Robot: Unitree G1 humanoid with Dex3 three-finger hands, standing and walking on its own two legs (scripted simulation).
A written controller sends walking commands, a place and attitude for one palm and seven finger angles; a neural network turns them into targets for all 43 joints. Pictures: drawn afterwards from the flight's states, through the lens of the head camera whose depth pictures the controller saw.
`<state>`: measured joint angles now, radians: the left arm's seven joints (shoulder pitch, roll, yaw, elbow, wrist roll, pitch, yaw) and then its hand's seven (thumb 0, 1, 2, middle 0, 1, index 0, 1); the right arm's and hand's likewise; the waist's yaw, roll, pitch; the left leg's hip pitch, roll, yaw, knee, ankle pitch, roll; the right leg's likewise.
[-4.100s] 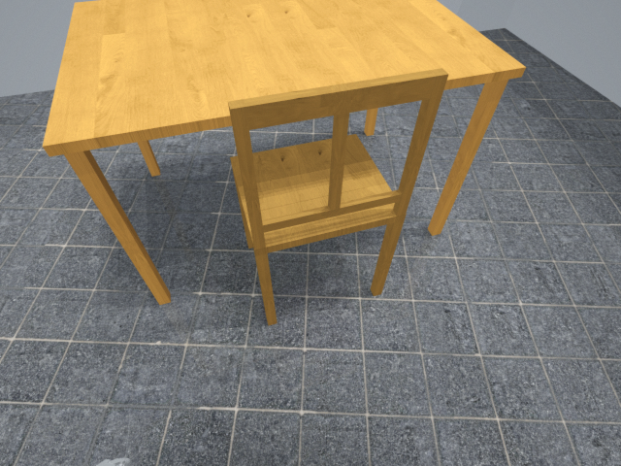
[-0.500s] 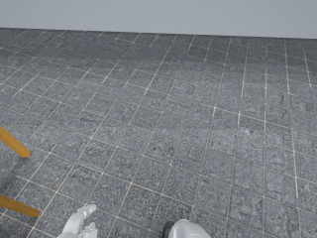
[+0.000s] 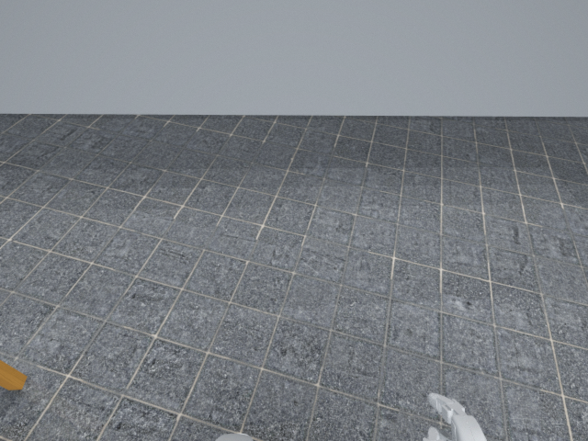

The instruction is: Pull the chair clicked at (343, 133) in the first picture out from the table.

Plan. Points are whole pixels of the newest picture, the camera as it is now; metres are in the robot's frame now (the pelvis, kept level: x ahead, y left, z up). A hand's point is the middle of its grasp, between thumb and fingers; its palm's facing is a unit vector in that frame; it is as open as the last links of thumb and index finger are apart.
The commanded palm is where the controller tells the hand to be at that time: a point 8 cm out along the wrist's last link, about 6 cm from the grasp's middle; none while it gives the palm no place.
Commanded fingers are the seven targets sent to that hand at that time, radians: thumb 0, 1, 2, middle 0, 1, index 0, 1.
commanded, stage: walk to a spot facing it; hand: left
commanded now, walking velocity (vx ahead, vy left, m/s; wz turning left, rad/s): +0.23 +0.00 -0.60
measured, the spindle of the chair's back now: out of the picture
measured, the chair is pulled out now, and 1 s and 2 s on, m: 0.00 0.00 0.00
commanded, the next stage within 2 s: none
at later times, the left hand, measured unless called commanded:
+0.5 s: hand (245, 320) +0.34 +0.14 -0.16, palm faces -0.39 -0.89 -0.26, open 7.4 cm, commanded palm none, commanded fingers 0.00 0.90 0.90 -0.20 -0.30 -0.20 -0.30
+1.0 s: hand (249, 309) +0.37 +0.15 -0.18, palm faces -0.56 -0.80 -0.18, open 7.4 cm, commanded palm none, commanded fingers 0.00 0.90 0.90 -0.20 -0.30 -0.20 -0.30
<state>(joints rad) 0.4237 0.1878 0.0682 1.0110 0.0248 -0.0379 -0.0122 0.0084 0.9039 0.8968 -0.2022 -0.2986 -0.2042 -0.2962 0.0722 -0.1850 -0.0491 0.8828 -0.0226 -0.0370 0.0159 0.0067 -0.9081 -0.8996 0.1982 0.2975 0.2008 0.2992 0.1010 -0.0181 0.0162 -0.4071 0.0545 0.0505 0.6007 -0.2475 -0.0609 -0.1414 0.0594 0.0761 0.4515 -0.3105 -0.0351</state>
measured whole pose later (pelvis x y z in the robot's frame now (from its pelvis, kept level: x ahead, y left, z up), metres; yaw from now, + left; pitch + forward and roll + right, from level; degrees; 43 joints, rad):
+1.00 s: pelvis +0.18 +0.03 -0.01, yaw -39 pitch +0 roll -1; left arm 0.19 0.24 0.10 0.89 0.03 0.07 -0.03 0.01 0.90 0.90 -0.20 -0.30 -0.20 -0.30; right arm 0.17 -0.17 -0.03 0.86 -0.02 0.00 -0.02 0.00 -0.91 -0.90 0.20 0.30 0.20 0.30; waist 0.01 -0.05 0.07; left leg -0.29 0.07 0.12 0.57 -0.29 0.01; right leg -0.50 0.04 0.06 1.01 -0.42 0.04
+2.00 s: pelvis +0.21 +0.03 +0.00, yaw -76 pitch +0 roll -2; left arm 0.19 0.26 0.10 0.91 0.02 0.09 -0.04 0.01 0.91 0.90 -0.20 -0.30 -0.20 -0.30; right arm 0.23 -0.18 -0.03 0.89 -0.02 0.00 -0.02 0.01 -0.90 -0.90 0.20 0.30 0.21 0.30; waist 0.00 -0.02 0.08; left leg -0.23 0.11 0.21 0.47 -0.25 0.02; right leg -0.44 -0.04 -0.02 1.03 -0.43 0.08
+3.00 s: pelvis +0.20 -0.13 -0.01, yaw -109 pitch +0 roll +0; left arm 0.13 0.23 0.09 0.91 0.03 0.05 -0.03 0.01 0.91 0.90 -0.20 -0.30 -0.20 -0.30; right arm 0.26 -0.22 -0.07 0.97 -0.03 0.00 -0.01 0.00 -0.92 -0.90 0.20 0.30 0.21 0.30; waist -0.03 0.02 0.10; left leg -0.17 0.15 0.32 0.57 -0.37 -0.02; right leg -0.38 -0.05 -0.10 0.70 -0.33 0.04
